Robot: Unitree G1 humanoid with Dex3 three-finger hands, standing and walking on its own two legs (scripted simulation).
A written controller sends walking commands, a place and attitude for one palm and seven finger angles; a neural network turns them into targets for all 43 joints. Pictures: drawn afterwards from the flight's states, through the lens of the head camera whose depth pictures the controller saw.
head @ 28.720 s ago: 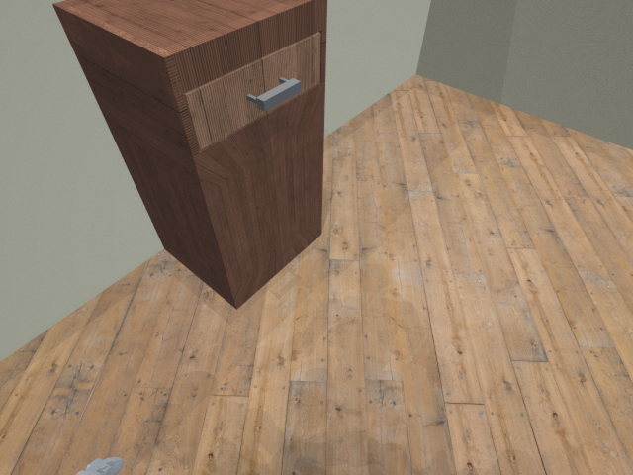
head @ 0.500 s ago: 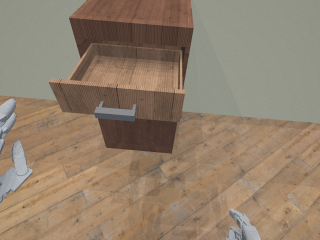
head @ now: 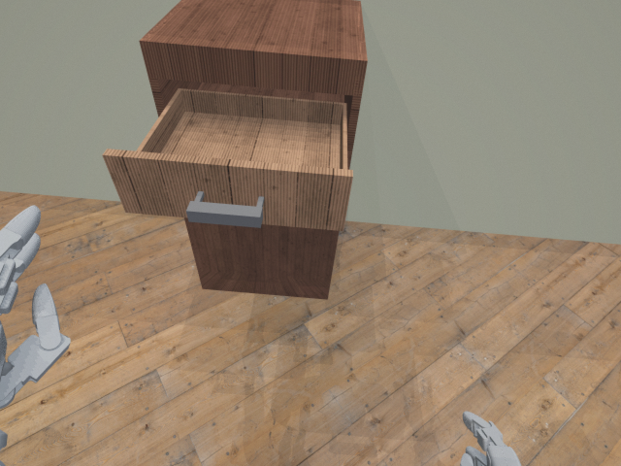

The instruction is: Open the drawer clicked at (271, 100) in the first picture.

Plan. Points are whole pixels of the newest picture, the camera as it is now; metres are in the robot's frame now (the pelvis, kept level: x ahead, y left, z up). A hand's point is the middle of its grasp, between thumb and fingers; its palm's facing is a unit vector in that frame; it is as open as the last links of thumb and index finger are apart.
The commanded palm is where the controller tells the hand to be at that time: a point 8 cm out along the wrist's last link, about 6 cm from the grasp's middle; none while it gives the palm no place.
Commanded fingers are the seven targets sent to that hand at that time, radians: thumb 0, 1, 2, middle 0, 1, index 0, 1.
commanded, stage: let the arm hang, fingers relaxed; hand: left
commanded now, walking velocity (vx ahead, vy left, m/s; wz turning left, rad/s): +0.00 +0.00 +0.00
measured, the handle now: (228, 206) +0.55 +0.17 +0.00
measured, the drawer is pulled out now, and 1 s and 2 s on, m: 0.30 0.30 0.30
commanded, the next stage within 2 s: look to check the result in 1.20 s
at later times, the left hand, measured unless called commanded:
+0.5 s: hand out of the picture -0.01 +0.18 -0.17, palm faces +0.05 -0.98 -0.19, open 7.0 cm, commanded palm none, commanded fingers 0.00 0.90 0.90 -0.20 -0.30 -0.20 -0.30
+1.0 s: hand out of the picture +0.02 +0.18 -0.16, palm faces +0.03 -0.98 -0.20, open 7.3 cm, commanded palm none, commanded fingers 0.00 0.90 0.90 -0.20 -0.30 -0.20 -0.30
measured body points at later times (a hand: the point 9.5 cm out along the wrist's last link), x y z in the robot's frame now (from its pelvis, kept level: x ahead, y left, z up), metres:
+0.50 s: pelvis +0.01 +0.00 +0.01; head +0.04 +0.02 +0.46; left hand -0.01 +0.24 -0.16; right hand +0.02 -0.23 -0.14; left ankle +0.01 +0.10 -0.73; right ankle +0.04 -0.09 -0.73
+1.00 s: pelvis +0.01 +0.01 +0.01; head +0.02 +0.00 +0.46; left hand +0.02 +0.23 -0.15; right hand -0.01 -0.18 -0.16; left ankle +0.01 +0.10 -0.73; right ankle +0.04 -0.09 -0.73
